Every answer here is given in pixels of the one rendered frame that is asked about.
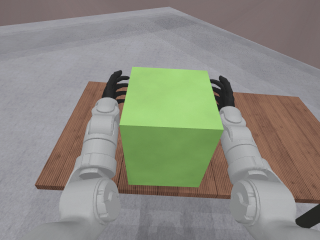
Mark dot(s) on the left robot upper arm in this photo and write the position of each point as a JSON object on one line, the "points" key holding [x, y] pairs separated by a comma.
{"points": [[86, 208]]}

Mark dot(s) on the table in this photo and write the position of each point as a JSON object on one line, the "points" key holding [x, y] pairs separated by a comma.
{"points": [[285, 132]]}

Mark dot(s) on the carton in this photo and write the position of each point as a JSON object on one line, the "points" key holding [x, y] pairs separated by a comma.
{"points": [[170, 126]]}

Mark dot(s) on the robot left hand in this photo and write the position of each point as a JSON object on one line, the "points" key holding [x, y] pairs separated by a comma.
{"points": [[111, 88]]}

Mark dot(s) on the right robot upper arm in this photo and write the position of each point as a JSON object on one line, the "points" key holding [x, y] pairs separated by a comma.
{"points": [[267, 210]]}

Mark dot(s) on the robot right hand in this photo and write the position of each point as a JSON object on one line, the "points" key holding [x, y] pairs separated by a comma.
{"points": [[225, 97]]}

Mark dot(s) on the right robot forearm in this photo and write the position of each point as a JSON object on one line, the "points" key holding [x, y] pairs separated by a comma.
{"points": [[240, 150]]}

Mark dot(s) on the left robot forearm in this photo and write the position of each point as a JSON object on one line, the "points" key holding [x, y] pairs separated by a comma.
{"points": [[98, 152]]}

